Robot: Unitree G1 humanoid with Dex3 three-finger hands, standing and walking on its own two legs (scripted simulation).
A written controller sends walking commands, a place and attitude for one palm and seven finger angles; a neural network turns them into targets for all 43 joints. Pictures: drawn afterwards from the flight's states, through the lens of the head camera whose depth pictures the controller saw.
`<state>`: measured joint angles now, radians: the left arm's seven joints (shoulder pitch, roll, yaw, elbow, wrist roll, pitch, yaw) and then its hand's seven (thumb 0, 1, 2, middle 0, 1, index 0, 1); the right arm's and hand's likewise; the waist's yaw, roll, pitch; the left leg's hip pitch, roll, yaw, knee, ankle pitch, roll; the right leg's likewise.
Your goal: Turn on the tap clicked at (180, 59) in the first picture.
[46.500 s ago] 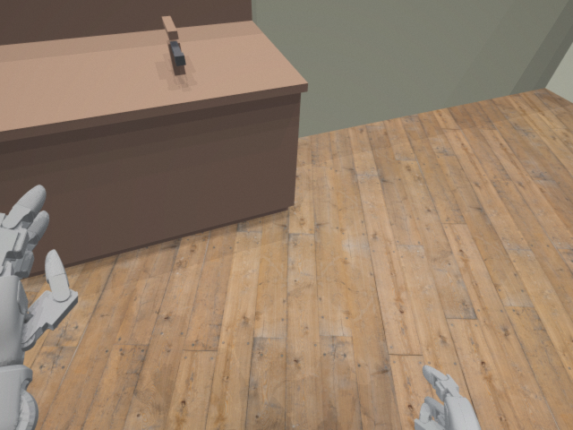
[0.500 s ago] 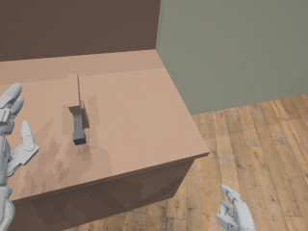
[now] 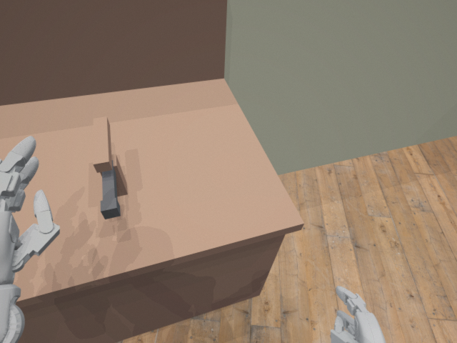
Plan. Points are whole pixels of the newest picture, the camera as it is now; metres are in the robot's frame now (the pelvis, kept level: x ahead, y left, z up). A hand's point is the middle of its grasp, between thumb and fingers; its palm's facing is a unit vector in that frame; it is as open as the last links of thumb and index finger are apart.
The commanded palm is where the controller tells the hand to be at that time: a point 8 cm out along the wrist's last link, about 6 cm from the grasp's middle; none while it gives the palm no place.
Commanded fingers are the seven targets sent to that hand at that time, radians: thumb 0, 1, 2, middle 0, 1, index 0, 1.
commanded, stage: turn the palm inward beside the body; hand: left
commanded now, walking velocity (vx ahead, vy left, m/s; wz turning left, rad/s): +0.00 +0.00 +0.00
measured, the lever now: (110, 208) +0.33 +0.25 +0.02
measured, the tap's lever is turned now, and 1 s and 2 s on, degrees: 0 0 0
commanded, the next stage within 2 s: none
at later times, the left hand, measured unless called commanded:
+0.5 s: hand (54, 250) +0.19 +0.24 +0.15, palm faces +0.54 -0.78 -0.32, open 7.5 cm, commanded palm +0.14 +0.26 +0.16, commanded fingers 0.00 0.90 0.90 -0.20 -0.30 -0.20 -0.30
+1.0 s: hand (88, 261) +0.19 +0.20 +0.13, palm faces +0.47 -0.84 -0.26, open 7.5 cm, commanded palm +0.14 +0.24 +0.14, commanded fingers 0.00 0.90 0.90 -0.20 -0.30 -0.20 -0.30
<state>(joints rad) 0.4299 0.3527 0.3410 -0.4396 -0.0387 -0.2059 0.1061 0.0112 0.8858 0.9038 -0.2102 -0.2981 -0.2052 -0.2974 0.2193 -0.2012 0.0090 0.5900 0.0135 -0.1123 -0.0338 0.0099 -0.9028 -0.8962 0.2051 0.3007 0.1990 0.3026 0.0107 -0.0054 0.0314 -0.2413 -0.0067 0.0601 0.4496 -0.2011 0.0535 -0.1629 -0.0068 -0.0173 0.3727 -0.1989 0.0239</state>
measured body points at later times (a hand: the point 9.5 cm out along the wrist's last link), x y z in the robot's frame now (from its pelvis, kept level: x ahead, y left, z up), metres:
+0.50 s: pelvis -0.01 -0.06 -0.02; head -0.01 -0.07 +0.43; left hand +0.16 +0.28 +0.16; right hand +0.21 -0.27 -0.10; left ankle +0.03 +0.08 -0.74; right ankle +0.00 -0.14 -0.74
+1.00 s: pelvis +0.02 -0.06 -0.02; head +0.02 -0.08 +0.43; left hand +0.16 +0.24 +0.14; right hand +0.22 -0.29 -0.10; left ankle +0.03 +0.08 -0.74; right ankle +0.00 -0.14 -0.74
